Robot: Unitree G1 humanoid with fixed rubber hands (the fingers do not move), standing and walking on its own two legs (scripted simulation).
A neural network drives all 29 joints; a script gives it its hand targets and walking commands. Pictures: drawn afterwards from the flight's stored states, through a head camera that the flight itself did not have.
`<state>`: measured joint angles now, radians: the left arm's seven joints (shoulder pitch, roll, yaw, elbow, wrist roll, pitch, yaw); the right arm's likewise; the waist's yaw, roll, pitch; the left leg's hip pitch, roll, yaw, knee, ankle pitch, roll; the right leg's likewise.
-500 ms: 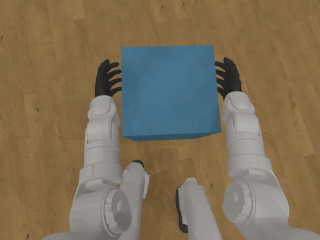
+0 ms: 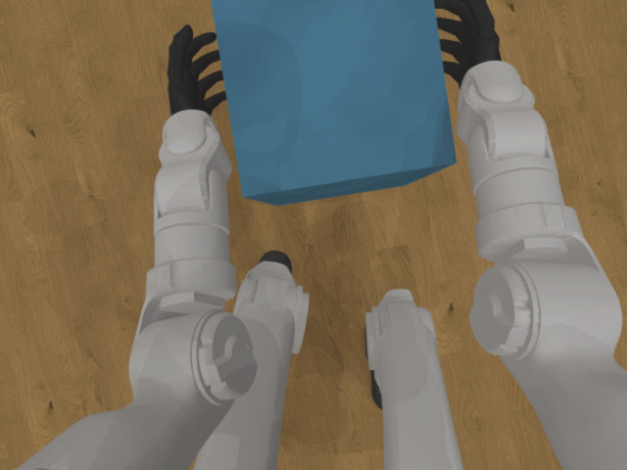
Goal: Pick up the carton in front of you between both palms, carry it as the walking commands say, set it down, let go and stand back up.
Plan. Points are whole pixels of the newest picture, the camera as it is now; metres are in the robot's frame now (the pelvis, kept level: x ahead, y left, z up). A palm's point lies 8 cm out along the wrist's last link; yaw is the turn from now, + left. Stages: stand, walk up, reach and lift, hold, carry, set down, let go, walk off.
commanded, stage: set down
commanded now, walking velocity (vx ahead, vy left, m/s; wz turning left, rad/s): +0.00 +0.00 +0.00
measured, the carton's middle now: (331, 113) +0.50 +0.07 -0.21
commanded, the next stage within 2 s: none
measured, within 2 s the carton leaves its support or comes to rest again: rests again in 1.50 s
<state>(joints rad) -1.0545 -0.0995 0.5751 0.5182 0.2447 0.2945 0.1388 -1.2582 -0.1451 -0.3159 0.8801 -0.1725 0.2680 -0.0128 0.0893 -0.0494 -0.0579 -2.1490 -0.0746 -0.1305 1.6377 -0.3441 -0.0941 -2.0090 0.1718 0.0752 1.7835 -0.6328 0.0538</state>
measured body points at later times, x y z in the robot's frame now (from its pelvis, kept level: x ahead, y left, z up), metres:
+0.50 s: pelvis +0.00 -0.01 -0.08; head +0.38 -0.01 +0.16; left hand +0.50 +0.24 -0.25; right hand +0.59 -0.05 -0.26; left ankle +0.14 +0.14 -0.46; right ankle +0.06 -0.12 -0.46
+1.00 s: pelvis +0.00 -0.01 -0.09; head +0.37 -0.03 +0.15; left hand +0.50 +0.24 -0.26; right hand +0.59 -0.06 -0.28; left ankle +0.14 +0.14 -0.46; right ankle +0.06 -0.11 -0.46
